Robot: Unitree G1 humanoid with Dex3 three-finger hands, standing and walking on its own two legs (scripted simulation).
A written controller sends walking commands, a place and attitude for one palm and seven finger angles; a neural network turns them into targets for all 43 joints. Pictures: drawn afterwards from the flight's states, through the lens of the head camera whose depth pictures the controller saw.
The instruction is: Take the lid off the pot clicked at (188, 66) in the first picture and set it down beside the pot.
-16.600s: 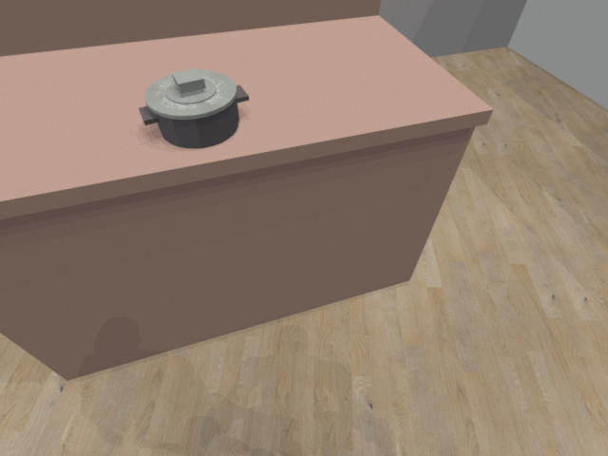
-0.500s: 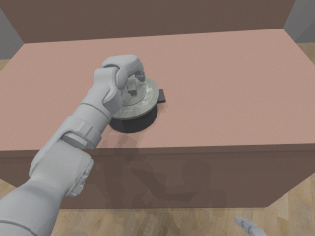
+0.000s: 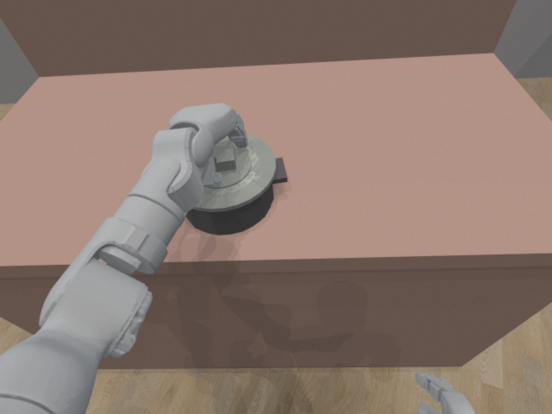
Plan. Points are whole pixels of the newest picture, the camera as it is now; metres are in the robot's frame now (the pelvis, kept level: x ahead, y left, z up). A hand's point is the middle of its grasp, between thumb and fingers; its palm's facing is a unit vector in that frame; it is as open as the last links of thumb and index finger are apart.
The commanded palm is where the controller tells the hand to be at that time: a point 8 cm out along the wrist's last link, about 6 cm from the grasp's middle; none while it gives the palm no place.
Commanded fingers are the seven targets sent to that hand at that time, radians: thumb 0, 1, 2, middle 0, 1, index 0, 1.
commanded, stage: close the fingers and squeeze the knob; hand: left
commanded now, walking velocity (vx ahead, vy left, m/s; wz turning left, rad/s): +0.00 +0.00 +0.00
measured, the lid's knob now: (219, 156) +0.48 +0.10 +0.12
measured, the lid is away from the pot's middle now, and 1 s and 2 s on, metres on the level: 0.00 0.01 0.01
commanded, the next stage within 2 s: lift the lid straight up in 1.32 s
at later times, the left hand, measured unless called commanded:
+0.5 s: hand (209, 157) +0.45 +0.10 +0.14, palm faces -0.34 -0.09 -0.94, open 8.8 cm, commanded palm +0.44 +0.12 +0.20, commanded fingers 0.00 0.19 0.98 -0.67 -0.95 -0.67 -0.95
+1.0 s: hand (209, 159) +0.45 +0.10 +0.14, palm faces -0.32 -0.08 -0.94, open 8.3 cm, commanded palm +0.44 +0.11 +0.20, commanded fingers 0.00 0.35 1.01 -0.70 -0.94 -0.74 -0.98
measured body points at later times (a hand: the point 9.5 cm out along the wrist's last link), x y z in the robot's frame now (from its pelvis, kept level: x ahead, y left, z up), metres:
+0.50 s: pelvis +0.00 +0.01 +0.00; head +0.03 -0.02 +0.45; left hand +0.47 +0.11 +0.19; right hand +0.11 -0.25 -0.13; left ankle +0.01 +0.09 -0.74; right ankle -0.03 -0.12 -0.74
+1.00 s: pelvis +0.00 +0.01 +0.00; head +0.03 -0.02 +0.45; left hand +0.46 +0.11 +0.19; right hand +0.13 -0.24 -0.13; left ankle +0.01 +0.09 -0.74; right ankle -0.03 -0.12 -0.74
